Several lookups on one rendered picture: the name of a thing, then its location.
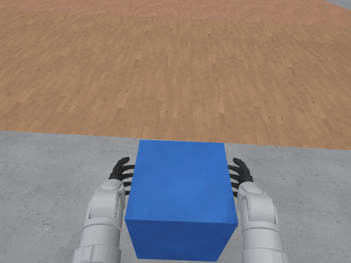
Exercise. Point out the robot left forearm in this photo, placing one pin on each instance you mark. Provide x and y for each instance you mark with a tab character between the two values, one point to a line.
102	225

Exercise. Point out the robot right hand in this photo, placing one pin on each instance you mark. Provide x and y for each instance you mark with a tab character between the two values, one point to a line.
243	171

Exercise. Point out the robot left hand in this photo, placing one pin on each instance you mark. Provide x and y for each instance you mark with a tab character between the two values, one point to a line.
119	169

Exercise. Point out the carton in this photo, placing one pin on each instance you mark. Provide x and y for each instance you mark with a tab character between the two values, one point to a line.
181	204

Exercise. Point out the robot right forearm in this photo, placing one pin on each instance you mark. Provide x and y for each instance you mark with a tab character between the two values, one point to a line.
260	226

